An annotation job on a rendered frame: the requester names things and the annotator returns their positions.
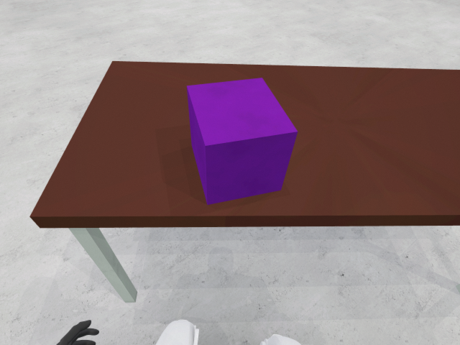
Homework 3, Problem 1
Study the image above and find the table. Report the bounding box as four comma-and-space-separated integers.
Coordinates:
30, 61, 460, 303

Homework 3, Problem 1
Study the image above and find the left robot thigh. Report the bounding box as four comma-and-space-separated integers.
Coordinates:
155, 321, 199, 345

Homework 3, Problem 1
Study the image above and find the carton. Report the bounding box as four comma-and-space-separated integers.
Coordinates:
187, 78, 298, 205

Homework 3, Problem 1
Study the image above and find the robot left hand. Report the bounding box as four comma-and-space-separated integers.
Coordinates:
57, 320, 99, 345

